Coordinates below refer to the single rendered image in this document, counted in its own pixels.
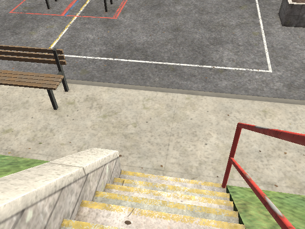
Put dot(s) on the stairs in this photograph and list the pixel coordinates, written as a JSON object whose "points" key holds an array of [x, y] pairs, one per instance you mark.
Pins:
{"points": [[145, 201]]}

